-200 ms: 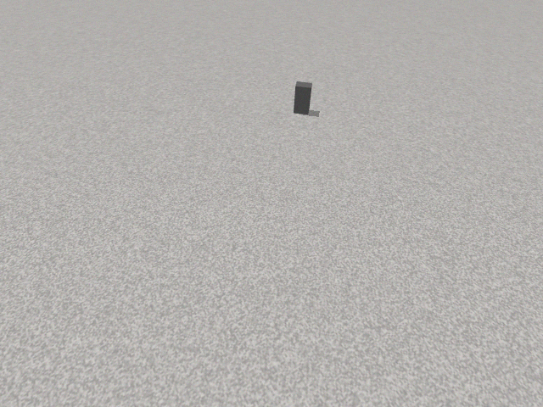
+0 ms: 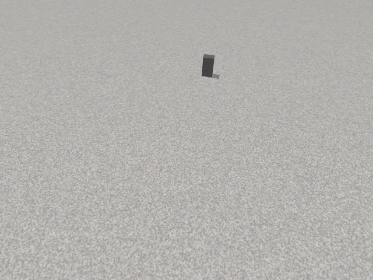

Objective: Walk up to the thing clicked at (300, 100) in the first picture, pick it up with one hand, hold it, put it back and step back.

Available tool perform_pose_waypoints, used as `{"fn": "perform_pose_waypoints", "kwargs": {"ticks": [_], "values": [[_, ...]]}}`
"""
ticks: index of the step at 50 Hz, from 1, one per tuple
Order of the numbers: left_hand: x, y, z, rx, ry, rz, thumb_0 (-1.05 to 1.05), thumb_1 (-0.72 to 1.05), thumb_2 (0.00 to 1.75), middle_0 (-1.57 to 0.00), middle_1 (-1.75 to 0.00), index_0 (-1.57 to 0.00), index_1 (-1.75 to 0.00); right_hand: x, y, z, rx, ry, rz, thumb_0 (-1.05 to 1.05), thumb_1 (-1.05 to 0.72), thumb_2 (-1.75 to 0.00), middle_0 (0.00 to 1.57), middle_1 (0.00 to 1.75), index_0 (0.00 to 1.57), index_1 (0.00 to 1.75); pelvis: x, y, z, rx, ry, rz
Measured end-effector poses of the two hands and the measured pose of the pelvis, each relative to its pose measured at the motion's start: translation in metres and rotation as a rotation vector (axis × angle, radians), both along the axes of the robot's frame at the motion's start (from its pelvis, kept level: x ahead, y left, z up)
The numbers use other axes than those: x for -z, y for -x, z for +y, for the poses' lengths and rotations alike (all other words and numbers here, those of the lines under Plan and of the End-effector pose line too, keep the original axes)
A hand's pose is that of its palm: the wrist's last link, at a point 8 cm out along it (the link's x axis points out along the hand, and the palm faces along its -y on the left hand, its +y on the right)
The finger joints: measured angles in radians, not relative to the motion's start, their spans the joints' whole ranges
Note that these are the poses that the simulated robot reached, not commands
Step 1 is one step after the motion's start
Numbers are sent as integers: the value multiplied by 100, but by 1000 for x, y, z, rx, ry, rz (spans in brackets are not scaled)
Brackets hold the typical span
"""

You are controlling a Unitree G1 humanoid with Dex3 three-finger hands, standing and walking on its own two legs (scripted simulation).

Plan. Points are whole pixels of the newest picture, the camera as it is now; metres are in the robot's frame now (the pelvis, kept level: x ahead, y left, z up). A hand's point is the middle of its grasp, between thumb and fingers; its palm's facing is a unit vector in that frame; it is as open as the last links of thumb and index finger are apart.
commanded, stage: stand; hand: left
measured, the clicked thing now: (208, 65) +2.12 -0.19 -0.68
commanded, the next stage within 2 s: walk up in 0.92 s
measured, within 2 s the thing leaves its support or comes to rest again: neither
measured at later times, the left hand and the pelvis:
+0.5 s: hand out of the picture +0.08 +0.25 -0.16, palm faces -0.02 -0.94 -0.34, open 7.4 cm; pelvis +0.00 +0.00 +0.00, yaw +0 degrees
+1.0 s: hand out of the picture +0.07 +0.26 -0.15, palm faces -0.03 -0.95 -0.32, open 7.4 cm; pelvis +0.00 +0.00 +0.00, yaw -2 degrees
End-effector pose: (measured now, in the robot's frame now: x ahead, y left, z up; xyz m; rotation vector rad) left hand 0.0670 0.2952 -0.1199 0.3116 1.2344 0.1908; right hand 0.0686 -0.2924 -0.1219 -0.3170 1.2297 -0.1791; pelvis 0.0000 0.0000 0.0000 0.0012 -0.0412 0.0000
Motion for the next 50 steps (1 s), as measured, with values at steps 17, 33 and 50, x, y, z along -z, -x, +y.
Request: {"fn": "perform_pose_waypoints", "kwargs": {"ticks": [17, 33, 50], "values": [[-3, -11, 0, 2, -2, -32, 1, 90, 90, -20, -30, -20, -29, -3, -7, -2, 4, 7, -24, 1, -90, -90, 20, 30, 20, 30, -1, -3, -1, 0, 1, -11], [0, 0, 2, -3, 1, -4, 1, 90, 90, -20, -30, -20, -29, -3, 5, -2, 14, 10, 2, 1, -90, -90, 20, 30, 20, 30, -1, -1, 1, 2, 2, -11], [-7, -1, 10, 11, 13, -14, 1, 90, 90, -20, -30, -20, -29, -10, 5, -7, 25, -9, -70, 1, -90, -90, 20, 30, 20, 30, -2, -3, 0, 39, -14, 16]]}}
